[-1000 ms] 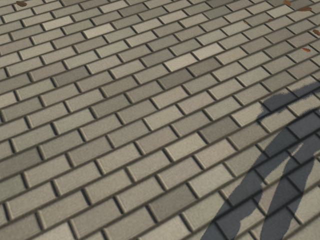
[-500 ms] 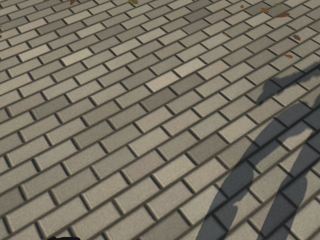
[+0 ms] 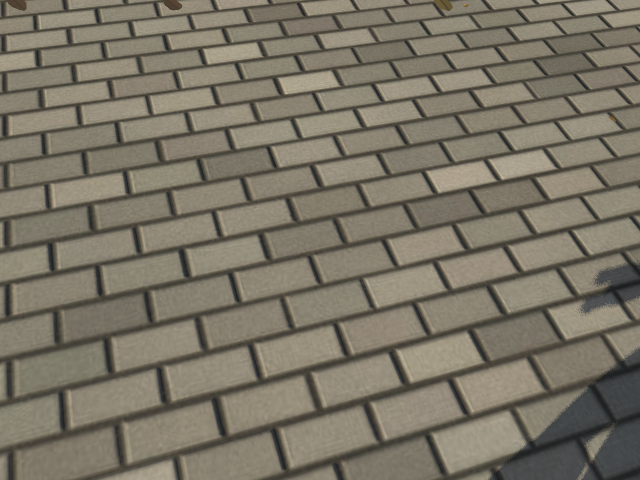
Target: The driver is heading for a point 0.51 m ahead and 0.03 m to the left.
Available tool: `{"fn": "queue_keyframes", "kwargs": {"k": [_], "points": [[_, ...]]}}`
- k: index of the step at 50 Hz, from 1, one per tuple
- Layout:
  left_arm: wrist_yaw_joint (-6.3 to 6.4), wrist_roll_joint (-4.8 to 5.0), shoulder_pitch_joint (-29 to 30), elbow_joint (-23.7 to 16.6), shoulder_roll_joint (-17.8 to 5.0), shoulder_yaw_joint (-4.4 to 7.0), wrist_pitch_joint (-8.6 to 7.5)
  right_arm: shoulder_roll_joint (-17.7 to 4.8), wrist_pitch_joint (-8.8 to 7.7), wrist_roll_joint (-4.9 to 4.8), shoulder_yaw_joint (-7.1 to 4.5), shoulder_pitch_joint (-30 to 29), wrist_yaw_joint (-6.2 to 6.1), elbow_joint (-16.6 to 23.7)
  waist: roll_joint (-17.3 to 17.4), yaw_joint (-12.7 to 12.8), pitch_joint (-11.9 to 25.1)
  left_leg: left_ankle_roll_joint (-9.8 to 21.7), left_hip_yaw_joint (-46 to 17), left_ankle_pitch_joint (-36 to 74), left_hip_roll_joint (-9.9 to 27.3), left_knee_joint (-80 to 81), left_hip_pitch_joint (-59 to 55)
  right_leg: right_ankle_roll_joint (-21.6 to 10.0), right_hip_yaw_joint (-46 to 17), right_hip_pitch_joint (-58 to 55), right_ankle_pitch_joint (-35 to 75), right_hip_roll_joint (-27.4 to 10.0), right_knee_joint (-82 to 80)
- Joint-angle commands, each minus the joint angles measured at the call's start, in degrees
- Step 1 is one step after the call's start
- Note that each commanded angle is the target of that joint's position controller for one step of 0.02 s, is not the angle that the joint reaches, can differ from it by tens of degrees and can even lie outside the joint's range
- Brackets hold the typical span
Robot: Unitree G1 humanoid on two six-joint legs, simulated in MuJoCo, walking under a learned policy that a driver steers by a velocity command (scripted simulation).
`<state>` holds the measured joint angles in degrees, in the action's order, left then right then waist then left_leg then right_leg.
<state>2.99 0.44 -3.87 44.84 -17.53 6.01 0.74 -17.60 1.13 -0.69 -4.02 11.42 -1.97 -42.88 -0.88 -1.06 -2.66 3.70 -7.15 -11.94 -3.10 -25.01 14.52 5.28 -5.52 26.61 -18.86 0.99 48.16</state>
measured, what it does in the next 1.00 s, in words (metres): steps on the spot: right foot, then left foot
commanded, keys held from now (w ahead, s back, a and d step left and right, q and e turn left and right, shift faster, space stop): q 0.18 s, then no key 0.60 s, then w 0.22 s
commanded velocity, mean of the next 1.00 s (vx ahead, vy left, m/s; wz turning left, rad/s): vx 0.04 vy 0.00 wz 0.24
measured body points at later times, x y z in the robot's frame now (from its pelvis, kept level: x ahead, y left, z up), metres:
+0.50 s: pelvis +0.01 -0.03 -0.01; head +0.04 -0.03 +0.44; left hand +0.06 +0.26 -0.12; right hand +0.20 -0.27 -0.12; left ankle -0.03 +0.10 -0.73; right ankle +0.03 -0.16 -0.75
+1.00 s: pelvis +0.04 -0.01 -0.01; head +0.05 -0.01 +0.44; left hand +0.07 +0.29 -0.12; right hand +0.16 -0.26 -0.13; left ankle -0.03 +0.10 -0.75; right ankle +0.05 -0.13 -0.72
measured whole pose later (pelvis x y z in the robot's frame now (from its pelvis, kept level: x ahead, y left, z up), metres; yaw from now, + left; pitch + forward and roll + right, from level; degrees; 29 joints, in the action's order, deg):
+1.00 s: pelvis +0.04 -0.01 -0.01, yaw +12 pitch +0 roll +1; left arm -0.5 1.8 -11.2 54.2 -18.0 2.5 -3.5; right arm -15.5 -1.0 -0.9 -2.6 17.1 -1.0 -47.0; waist 0.2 -0.9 -0.1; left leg 1.7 -2.6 -17.4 -1.4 -24.0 7.0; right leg -2.6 1.4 18.6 -26.9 -1.7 42.1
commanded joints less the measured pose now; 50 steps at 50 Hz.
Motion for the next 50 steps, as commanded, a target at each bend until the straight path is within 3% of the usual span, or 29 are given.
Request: {"fn": "queue_keyframes", "kwargs": {"k": [1, 6, 8, 9, 10, 11, 12, 13, 14, 15, 18, 21, 23, 25, 26, 27, 28, 29, 30, 32, 39, 41, 43, 44, 46, 47, 50], "points": [[-0.56, 0.19, 3.01, -4.02, -4.3, 0.61, -1.58, -11.01, -0.01, 0.11, -3.0, -0.51, -0.03, 3.87, 9.99, -1.04, 5.55, 9.24, -16.67, 12.55, 13.38, 5.06, -7.66, 0.2, -0.22, 1.73, -0.8, 0.71, -5.27], [-1.91, 0.52, -0.41, -3.18, -5.37, 0.72, -3.13, -10.75, 0.88, -0.42, -2.95, -3.73, 0.26, 5.62, 10.68, 0.18, 7.41, 8.35, -21.9, 21.12, 12.19, 1.17, -7.86, -1.33, -0.15, -5.8, -0.22, 1.84, -15.9], [-2.42, 0.41, -4.49, -1.73, -5.93, 1.05, -3.56, -9.95, 1.37, -1.16, -2.61, -5.7, -0.17, 6.58, 9.66, 2.79, 7.77, 5.03, -21.25, 16.78, 9.02, -1.83, -4.92, -2.93, 0.82, -14.26, 11.15, 0.82, -28.54], [-2.24, -0.3, -5.84, -1.56, -8.74, 1.7, -3.39, -7.85, 1.36, -0.78, -2.01, -4.08, -0.28, 6.95, 4.84, 2.03, 9.25, 2.13, -18.06, 5.75, 5.86, -7.23, 0.59, -5.58, -4.57, -21.36, 16.3, -6.51, -30.02], [-1.66, -1.11, -3.68, -2.69, -11.83, 1.83, -2.72, -4.34, 1.09, 0.41, -1.05, 1.0, 0.0, 6.39, -9.89, -2.23, 9.45, -1.41, -7.67, -18.53, -2.9, -19.45, 8.67, -11.24, -15.57, -25.87, 32.53, -17.78, -29.04], [-2.12, -2.98, -4.18, -2.75, -11.7, 1.63, -2.64, -8.71, 0.5, 0.12, -2.42, 0.29, 0.0, 7.41, -14.53, -1.03, 7.6, -4.07, -3.5, -28.44, -4.67, -30.94, 16.22, -20.61, -25.07, -22.02, 35.06, -24.39, -30.38], [-2.22, -2.36, -2.24, -3.67, -9.03, 0.82, -2.87, -12.34, 0.38, 0.18, -3.57, 1.04, -0.1, 6.05, -8.67, -1.12, 6.31, -5.55, -4.23, -24.8, -1.59, -38.83, 16.62, -21.62, -21.64, -20.37, 30.92, -23.05, -30.42], [-2.13, -1.46, -0.04, -3.83, -6.77, 0.19, -2.83, -12.39, 0.7, 0.07, -3.94, 0.91, -0.12, 5.02, -6.52, -1.56, 5.04, -6.5, -3.89, -20.78, -1.14, -41.38, 16.94, -19.07, -15.94, -19.46, 27.41, -18.88, -29.67], [-2.05, -0.68, 0.78, -4.03, -5.78, -0.31, -2.72, -10.64, 1.33, 0.04, -3.66, 1.19, -0.33, 4.05, -5.89, -1.42, 4.34, -7.57, -3.57, -18.36, -1.02, -42.65, 17.05, -17.31, -12.07, -19.28, 24.71, -15.91, -29.39], [-1.9, -0.21, 0.62, -3.66, -5.77, -0.57, -2.59, -9.14, 1.63, 0.13, -3.19, 0.88, -0.3, 4.21, -6.32, -0.82, 3.62, -8.44, -3.47, -16.2, -1.13, -43.18, 17.46, -17.41, -10.56, -19.23, 25.96, -15.09, -29.28], [-1.38, -0.67, -2.27, -2.16, -6.02, -0.9, -2.07, -5.79, 1.29, -0.34, -1.79, -1.99, -0.01, 5.57, -8.11, 0.98, 4.55, -9.4, -0.1, -13.98, -0.12, -34.02, 15.21, -17.95, -6.35, -21.78, 28.6, -13.13, -29.15], [-1.46, -0.63, -2.1, -1.58, -7.45, -0.83, -1.48, -3.54, 1.02, 0.24, -0.35, -3.81, 0.37, 6.23, -9.68, 2.21, 6.01, -9.35, 3.9, -14.55, 2.81, -20.0, 7.02, -17.83, -4.51, -21.16, 30.16, -13.21, -28.31], [-1.78, -0.29, -3.42, -0.85, -8.79, -0.66, -1.05, -4.61, 0.92, -0.06, -0.51, -3.29, 0.54, 5.74, -10.2, 2.83, 6.13, -8.93, 6.21, -11.58, 2.46, -12.41, 2.69, -17.91, -5.21, -20.56, 31.07, -13.71, -27.53], [-2.02, 0.56, -2.94, -0.28, -8.14, -1.2, -0.91, -4.63, 0.86, 0.11, -0.7, 0.46, 0.77, 3.77, -8.72, 0.51, 5.65, -6.9, 7.8, 0.15, 1.67, 2.42, -4.87, -15.88, -4.31, -18.12, 29.1, -12.64, -25.5], [-2.19, 0.68, -5.33, 0.73, -6.98, -1.71, -1.34, -5.87, 0.89, 0.47, -0.87, 0.57, 0.71, 3.73, -6.79, 0.58, 5.52, -5.18, 5.48, 6.57, 2.93, 7.48, -10.03, -12.89, -3.77, -15.23, 25.43, -11.62, -24.98], [-2.62, -0.85, -6.78, 0.72, -5.11, -2.51, -2.11, -9.01, 1.01, 0.91, -1.29, 1.29, 0.21, 4.28, -0.03, 1.83, 8.17, -2.99, -2.21, 20.09, 9.75, 5.68, -16.96, -8.61, -0.82, -10.95, 18.04, -8.83, -20.94], [-2.85, -1.72, -8.79, 0.8, -1.99, -3.33, -2.74, -10.14, 1.15, 1.69, -1.13, -1.65, 0.23, 4.35, 10.39, 5.3, 8.45, 2.26, -5.98, 21.63, 14.56, 2.79, -12.17, -4.75, 4.16, -11.02, 3.92, -4.09, -21.57], [-2.61, -2.08, -5.67, 0.98, -3.81, -3.27, -2.62, -5.74, 0.64, 1.81, -0.09, -3.76, 1.02, 5.02, 8.33, 3.24, 7.53, 4.31, -6.16, 13.32, 13.95, 3.63, -6.91, -2.77, 3.82, -15.51, 3.99, -4.52, -22.92], [-2.57, -1.85, -3.72, 1.11, -4.91, -2.99, -2.49, -4.26, 0.1, 2.09, 0.33, -3.99, 1.51, 4.5, 7.09, 2.55, 5.87, 2.59, -4.33, 7.1, 11.13, 3.81, -6.09, -2.15, 4.22, -15.93, 7.59, -4.1, -23.14], [-1.97, -1.34, -3.62, 2.1, -5.71, -2.75, -1.94, -5.66, -0.81, 2.05, 0.09, -2.76, 1.7, 3.43, 7.62, 1.74, 3.62, 0.32, -3.0, 6.19, 8.92, 3.99, -4.84, -2.11, 4.47, -15.53, 10.68, -3.94, -22.42], [-1.52, -0.99, -5.4, 6.08, -5.44, -2.84, -1.55, -4.42, -1.47, 1.56, 0.76, -1.71, 1.34, 1.34, 4.21, 1.88, 2.26, -0.22, -2.13, 8.61, 7.77, 3.5, -4.05, -1.79, 4.16, -16.82, 12.62, -4.58, -23.96], [-1.35, -0.62, -5.74, 7.15, -4.89, -2.91, -1.43, -5.26, -1.15, 1.17, 0.4, -0.39, 1.06, 0.4, 5.01, 1.13, 2.9, 1.11, -3.33, -7.12, 7.57, 5.73, -4.63, -1.86, 7.13, -15.2, 4.17, -2.29, -20.89], [-1.4, 0.09, -2.94, 5.98, -4.79, -2.89, -1.99, -8.44, -0.84, 0.57, -0.64, 2.37, 0.87, -0.27, 8.89, -1.16, -1.16, 5.56, -12.36, -27.83, 12.67, 11.76, -4.69, -2.95, 9.21, -5.55, -4.24, -0.32, -12.93], [-1.6, 0.53, -0.92, 4.91, -4.79, -2.93, -2.71, -9.15, -1.12, 0.42, -0.91, 3.98, 0.78, -0.66, 10.79, -2.14, -3.64, 7.96, -17.9, -31.56, 16.05, 14.6, -3.92, -4.22, 7.86, -1.81, -6.64, -1.14, -9.27], [-2.44, 1.53, 0.32, 3.87, -5.68, -2.54, -4.33, -8.54, -2.52, 0.54, -1.03, 5.55, 0.56, -1.22, 12.21, -2.38, -5.25, 10.86, -23.62, -27.81, 20.78, 16.55, -7.53, -7.1, 3.58, 6.54, -12.2, -4.47, -0.52], [-3.01, 1.81, -0.09, 3.91, -6.0, -2.42, -5.08, -7.83, -3.05, 0.19, -1.0, 5.16, 0.52, -1.03, 10.71, -1.8, -4.7, 10.99, -23.17, -24.71, 21.44, 16.26, -10.04, -8.33, 2.71, 8.79, -13.09, -5.79, -0.02], [-4.41, 1.41, -2.6, 5.64, -4.92, -2.8, -6.46, -8.17, -3.27, -0.84, -1.29, 1.3, 0.79, 0.25, 7.34, 0.5, -1.46, 8.03, -12.93, -13.17, 17.0, 14.64, -7.72, -9.33, 5.66, -1.32, -4.81, -5.15, -11.03]]}}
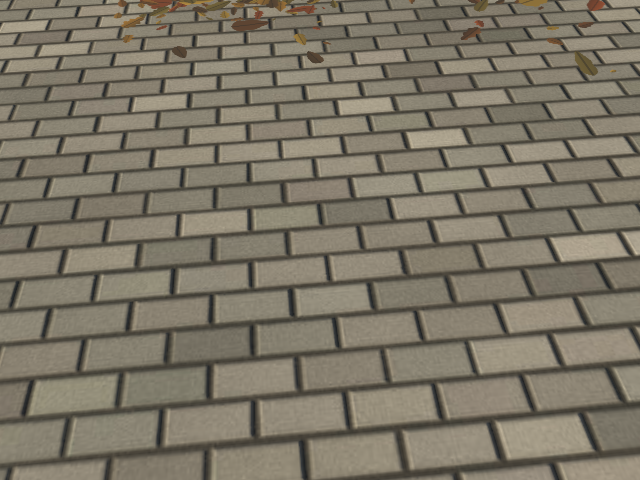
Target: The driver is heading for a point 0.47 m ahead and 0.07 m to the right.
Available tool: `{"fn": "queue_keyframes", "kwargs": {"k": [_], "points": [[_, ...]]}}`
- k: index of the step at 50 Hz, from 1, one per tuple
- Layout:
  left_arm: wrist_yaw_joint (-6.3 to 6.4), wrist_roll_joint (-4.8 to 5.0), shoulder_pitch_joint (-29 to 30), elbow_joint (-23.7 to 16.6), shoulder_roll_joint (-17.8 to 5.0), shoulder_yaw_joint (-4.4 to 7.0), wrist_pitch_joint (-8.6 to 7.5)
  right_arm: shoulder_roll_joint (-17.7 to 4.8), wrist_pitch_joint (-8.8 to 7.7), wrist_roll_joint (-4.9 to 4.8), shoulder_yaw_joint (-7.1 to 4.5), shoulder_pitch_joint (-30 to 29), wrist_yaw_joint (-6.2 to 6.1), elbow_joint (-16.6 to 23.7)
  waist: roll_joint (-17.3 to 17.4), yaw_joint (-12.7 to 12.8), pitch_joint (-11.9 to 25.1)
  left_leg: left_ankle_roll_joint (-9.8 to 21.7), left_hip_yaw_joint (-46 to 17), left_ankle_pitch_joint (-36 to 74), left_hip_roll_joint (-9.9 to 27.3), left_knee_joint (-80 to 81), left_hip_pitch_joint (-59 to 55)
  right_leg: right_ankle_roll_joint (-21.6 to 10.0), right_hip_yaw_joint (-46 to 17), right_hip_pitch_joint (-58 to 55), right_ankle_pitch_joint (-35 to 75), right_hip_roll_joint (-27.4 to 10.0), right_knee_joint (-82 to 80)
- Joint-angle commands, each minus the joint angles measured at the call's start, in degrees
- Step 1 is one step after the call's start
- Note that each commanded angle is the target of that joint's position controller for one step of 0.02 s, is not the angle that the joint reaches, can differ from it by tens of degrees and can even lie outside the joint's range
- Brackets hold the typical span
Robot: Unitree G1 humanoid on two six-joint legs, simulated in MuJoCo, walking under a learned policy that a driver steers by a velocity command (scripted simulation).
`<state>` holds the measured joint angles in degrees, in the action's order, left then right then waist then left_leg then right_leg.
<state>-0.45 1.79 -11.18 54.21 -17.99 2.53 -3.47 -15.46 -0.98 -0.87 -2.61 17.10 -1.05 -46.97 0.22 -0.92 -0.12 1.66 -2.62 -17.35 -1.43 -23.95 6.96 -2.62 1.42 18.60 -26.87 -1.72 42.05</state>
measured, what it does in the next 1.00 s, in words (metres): walks ahead: right foot, then left foot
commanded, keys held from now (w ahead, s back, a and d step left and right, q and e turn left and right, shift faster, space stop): w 0.54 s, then no key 0.46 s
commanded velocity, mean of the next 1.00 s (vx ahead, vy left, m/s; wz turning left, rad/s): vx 0.32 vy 0.00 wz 0.01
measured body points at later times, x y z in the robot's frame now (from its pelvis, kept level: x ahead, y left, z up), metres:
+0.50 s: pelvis +0.21 -0.04 -0.01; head +0.24 -0.05 +0.44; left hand +0.14 +0.23 -0.13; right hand +0.46 -0.25 -0.09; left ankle +0.40 +0.10 -0.71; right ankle +0.04 -0.13 -0.74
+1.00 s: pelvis +0.41 -0.03 +0.00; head +0.42 -0.03 +0.45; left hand +0.55 +0.24 -0.11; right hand +0.50 -0.29 -0.14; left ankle +0.41 +0.08 -0.74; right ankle +0.47 -0.16 -0.74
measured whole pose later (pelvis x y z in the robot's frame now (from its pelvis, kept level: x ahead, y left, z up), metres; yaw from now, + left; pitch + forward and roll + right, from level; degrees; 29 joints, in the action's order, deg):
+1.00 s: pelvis +0.41 -0.03 +0.00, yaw -1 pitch +0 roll +3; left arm 1.8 -0.9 -7.7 48.7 -15.3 1.8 -0.1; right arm -14.7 -2.9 0.8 -1.4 10.6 0.8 -53.2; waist -1.9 -1.1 -1.2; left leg 2.1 3.9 -13.1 -3.6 -24.6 11.7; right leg 1.9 -2.8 19.9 -8.8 -4.3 28.8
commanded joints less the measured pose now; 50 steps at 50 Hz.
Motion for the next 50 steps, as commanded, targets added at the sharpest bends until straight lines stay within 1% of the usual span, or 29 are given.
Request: {"fn": "queue_keyframes", "kwargs": {"k": [1, 3, 4, 5, 6, 7, 8, 10, 11, 14, 18, 21, 24, 26, 27, 28, 29, 30, 31, 32, 33, 34, 35, 38, 41, 45, 48, 49, 50], "points": [[-1.27, -0.23, 1.54, -2.12, -4.1, 0.71, -2.35, -10.71, -0.91, -0.86, -2.82, -5.95, 0.08, 4.67, 5.96, 2.38, -2.44, 8.89, -13.12, -4.62, 12.9, 11.92, 4.18, -0.93, 1.04, -1.84, 10.1, -0.58, -9.9], [-1.17, -0.58, -8.28, 2.32, -5.01, 1.56, -1.86, -8.17, -0.74, -0.25, -2.13, -5.55, 0.4, 4.52, 4.06, 6.36, 0.53, 6.5, -7.74, -3.31, 8.83, 4.5, 13.78, 0.68, 3.16, -18.88, 16.95, 2.86, -13.64], [-0.68, -0.5, -13.64, 3.23, -7.46, 2.3, -1.78, -4.55, -1.12, 0.35, -0.97, -6.1, 0.68, 4.94, -2.38, 8.47, 1.15, 3.16, -2.52, -2.71, 4.32, -8.57, 19.81, -1.44, -6.79, -24.95, 10.96, -3.83, -18.76], [-0.5, -0.7, -17.54, 2.66, -14.94, 3.61, -1.87, -1.71, -2.18, 0.82, -0.13, -6.12, 0.53, 7.95, -17.21, 8.45, 3.15, -0.99, 2.67, -13.38, -2.22, -28.49, 31.35, -9.49, -32.5, -29.89, 0.21, -18.31, -28.8], [-0.84, -1.67, -15.16, 2.09, -13.06, 2.86, -2.45, -5.53, -3.11, -1.36, -1.19, -5.39, 0.17, 8.06, -13.4, 7.36, 1.44, -0.58, -3.15, -17.3, -0.96, -38.85, 36.37, -14.78, -43.96, -26.38, -12.91, -22.24, -33.88], [-0.79, -1.38, -10.31, 0.51, -9.81, 1.97, -2.94, -8.03, -3.69, -2.44, -1.78, -5.41, 0.3, 7.75, -9.54, 5.5, -4.45, 0.71, -4.26, -11.43, 2.93, -41.92, 40.95, -13.3, -38.92, -23.84, -15.61, -20.74, -34.02], [-0.78, -1.4, -7.62, -0.5, -7.56, 1.35, -3.17, -8.6, -4.04, -1.92, -1.97, -5.28, 0.48, 6.95, -7.8, 4.54, -6.19, 1.34, -3.01, -5.54, 5.11, -41.61, 41.24, -10.85, -32.28, -22.36, -10.43, -17.64, -33.87], [-0.84, -1.83, -6.14, -1.32, -5.86, 0.58, -3.06, -8.02, -4.27, -0.22, -2.31, -6.16, 0.8, 6.39, -5.85, 3.52, -5.85, 1.12, -2.04, 2.71, 7.58, -37.33, 38.23, -7.82, -22.26, -20.28, 4.7, -13.37, -34.04], [-0.8, -1.89, -7.06, -1.13, -5.15, 0.29, -2.87, -7.16, -4.15, 0.04, -2.23, -6.35, 1.21, 6.31, -6.07, 3.47, -4.99, 0.64, -1.02, 5.44, 7.81, -35.8, 36.47, -7.16, -18.58, -19.91, 11.0, -11.85, -34.28], [-0.23, -1.77, -9.73, -0.4, -5.97, 0.25, -2.47, -4.92, -3.66, 0.26, -1.77, -8.99, 1.69, 7.51, -4.7, 3.83, -3.98, -1.55, 1.52, 10.69, 7.43, -30.32, 36.69, -7.74, -11.96, -20.5, 27.78, -10.29, -34.43], [0.8, -1.69, -11.25, -0.2, -6.52, 0.12, -1.73, -2.37, -4.02, -0.18, -0.55, -16.98, 2.33, 10.39, -4.43, 5.68, -5.77, -2.7, 4.27, 19.73, 5.72, -15.27, 31.79, -6.77, -6.01, -16.55, 32.06, -7.93, -36.29], [1.04, -1.27, -14.51, 0.83, -6.75, 0.22, -1.34, -2.14, -4.43, -0.54, -0.16, -22.13, 3.24, 12.13, -4.02, 6.95, -7.68, -2.01, 5.02, 22.62, 4.31, -8.61, 30.02, -7.27, -5.44, -18.01, 31.69, -9.38, -36.76], [1.13, -0.91, -15.46, 1.33, -7.04, 0.68, -0.67, -3.09, -4.95, -0.72, -0.23, -24.55, 4.16, 13.51, -4.4, 5.78, -7.93, 0.3, 4.3, 20.0, 3.62, -5.07, 30.28, -7.11, -5.25, -23.86, 38.25, -12.09, -33.7], [1.34, -1.08, -14.39, 0.85, -8.37, 1.31, -0.28, -5.27, -5.06, -0.51, -1.07, -21.34, 4.24, 12.96, -5.93, 2.63, -4.19, 2.4, 5.23, 16.3, 1.46, -4.63, 24.55, -6.07, -4.75, -27.28, 54.67, -12.89, -27.87], [1.44, -1.34, -13.87, 0.59, -9.18, 1.66, 0.12, -7.05, -4.9, -0.44, -1.92, -16.53, 3.93, 11.75, -7.14, -0.24, -0.22, 3.79, 6.34, 14.14, -0.31, -5.23, 18.18, -5.55, -4.26, -28.27, 65.36, -12.57, -21.67], [1.53, -1.77, -12.6, 0.06, -8.87, 1.53, 0.76, -9.15, -4.72, -0.22, -3.08, -7.21, 3.4, 8.97, -6.82, -5.31, 5.53, 5.62, 7.32, 17.42, -1.38, -3.09, 6.07, -3.71, -2.42, -25.81, 71.03, -9.99, -10.25], [1.71, -2.61, -12.55, -1.47, -7.17, 0.79, 0.72, -11.67, -4.47, 1.1, -3.69, 2.62, 2.64, 6.57, -3.91, -8.65, 13.72, 8.67, -0.92, 26.75, 6.81, -7.3, -13.89, -1.92, -2.67, -12.61, 57.74, -7.72, 5.11], [0.89, -2.75, -21.85, -1.64, 1.32, -1.56, -0.17, -15.63, -4.35, 2.33, -4.28, 5.17, 2.83, 5.23, 12.9, -3.25, 24.03, 20.12, -28.95, 30.04, 24.12, -5.1, -35.37, 2.42, -2.54, 10.2, 7.58, 4.96, 29.84], [0.47, -1.37, -19.99, 0.42, -4.29, -0.24, -1.39, -9.74, -4.02, 1.75, -2.96, 5.24, 2.81, 5.28, 9.27, -5.64, 27.04, 20.41, -35.21, 34.13, 25.05, 0.07, -32.59, 2.44, -11.83, 12.85, -7.82, 6.08, 38.05], [0.35, 0.34, -13.79, -2.4, -7.48, 0.9, -1.93, -8.39, -3.92, 1.16, -2.18, -0.94, 2.61, 5.64, 7.89, -4.17, 15.61, 17.78, -23.97, 39.05, 22.9, 1.26, -22.63, 2.26, -10.98, 15.97, -5.81, 2.79, 38.23], [0.72, 0.21, -9.79, -3.53, -6.94, 0.73, -2.08, -6.69, -4.07, 1.02, -1.65, -4.82, 2.59, 5.69, 2.65, -2.36, 9.53, 15.82, -16.26, 44.71, 20.12, 2.35, -13.83, 2.51, -8.4, 15.42, -2.47, -0.26, 34.88], [1.12, -0.53, -8.06, -3.85, -5.92, 0.92, -1.7, -5.64, -4.41, 1.12, -1.34, -7.17, 2.85, 5.27, -0.07, -0.51, 5.3, 14.6, -12.0, 46.54, 17.77, 4.59, -6.34, 3.05, -6.78, 14.17, -0.22, -1.85, 30.98], [1.39, -0.92, -9.12, -3.67, -5.15, 1.1, -0.83, -4.81, -4.85, 1.53, -1.04, -8.54, 2.93, 4.86, 1.06, 1.61, 4.53, 13.71, -8.87, 46.25, 16.08, 6.94, -1.18, 3.21, -6.62, 10.18, 1.79, -3.4, 28.13], [1.93, -1.6, -11.75, -3.38, -1.04, 0.29, 1.39, -4.58, -5.65, 2.2, -0.75, -11.15, 3.26, 2.77, 2.82, 4.77, 4.22, 14.14, -3.03, 49.1, 14.0, 9.88, 8.44, 4.99, -5.62, 2.15, 5.08, -4.16, 17.21], [2.2, -2.4, -7.08, -5.28, -0.75, -0.25, 2.21, -7.04, -4.9, 2.19, -1.22, -12.2, 2.41, 0.98, 5.29, 4.06, 5.39, 12.87, 0.98, 46.81, 12.1, 10.06, 10.17, 5.76, -4.13, -1.36, 13.16, -3.95, 3.95], [2.14, -1.99, -1.56, -6.59, -3.24, 0.51, 3.25, -8.02, -3.14, 1.81, -1.09, -9.87, 1.8, -1.67, 4.26, 2.0, 4.87, 11.34, -0.79, 27.24, 12.68, 10.47, 9.57, 5.24, -3.99, -3.68, 18.74, -3.0, -3.89], [2.26, -2.9, -0.59, -6.73, -3.65, 1.01, 3.18, -5.9, -2.26, 0.87, -0.07, -9.81, 1.6, -2.9, 3.32, 3.04, 2.86, 7.57, -1.71, 11.02, 10.21, 6.56, 11.07, 3.19, -3.15, -9.57, 22.27, -1.88, -14.9], [2.53, -3.28, -0.33, -7.23, -5.21, 1.32, 3.03, -3.99, -2.27, 1.3, 0.68, -7.31, 1.56, -3.81, 0.77, 2.65, 2.46, 4.45, -1.01, 6.43, 7.79, 3.96, 11.96, 2.11, -6.34, -12.41, 30.13, -4.73, -18.93], [2.95, -2.99, 0.95, -8.1, -8.85, 1.93, 3.1, -3.4, -2.48, 2.35, 0.81, -2.67, 1.57, -4.65, -5.37, -0.93, 2.97, 1.53, 1.71, -0.18, 3.35, -0.08, 13.68, -0.01, -10.63, -14.61, 38.26, -9.48, -18.17]]}}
